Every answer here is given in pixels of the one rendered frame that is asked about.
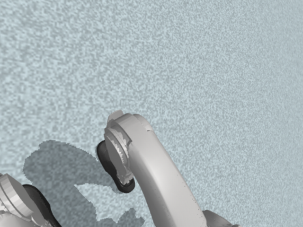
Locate right robot foot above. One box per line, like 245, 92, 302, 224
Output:
97, 140, 135, 193

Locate right robot hand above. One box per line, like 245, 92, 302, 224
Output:
202, 210, 233, 227

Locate left robot foot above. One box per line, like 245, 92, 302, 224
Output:
22, 184, 62, 227

